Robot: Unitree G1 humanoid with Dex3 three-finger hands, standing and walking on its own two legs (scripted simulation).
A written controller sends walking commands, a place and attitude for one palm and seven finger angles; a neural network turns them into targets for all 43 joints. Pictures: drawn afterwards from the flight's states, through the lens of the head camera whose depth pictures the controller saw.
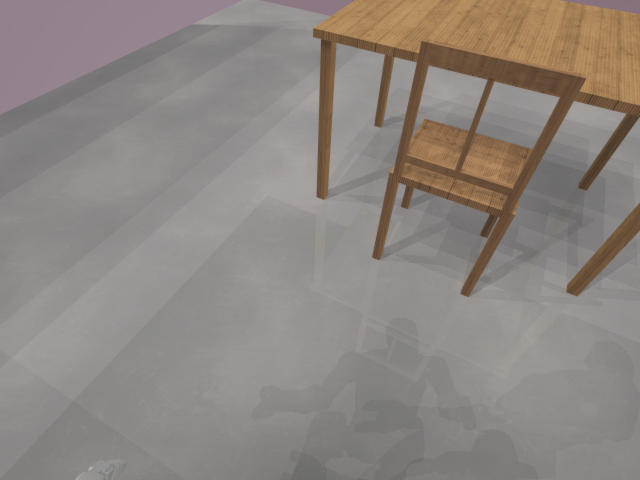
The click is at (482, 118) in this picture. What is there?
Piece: chair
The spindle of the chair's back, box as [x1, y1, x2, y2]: [455, 78, 494, 171]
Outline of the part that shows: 494,79 488,78 458,160 455,169 459,171 461,168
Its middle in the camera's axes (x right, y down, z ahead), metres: +0.41 -0.30 +1.05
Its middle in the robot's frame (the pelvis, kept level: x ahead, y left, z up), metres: +1.00 -0.37 -0.09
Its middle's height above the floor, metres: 0.67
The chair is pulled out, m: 0.00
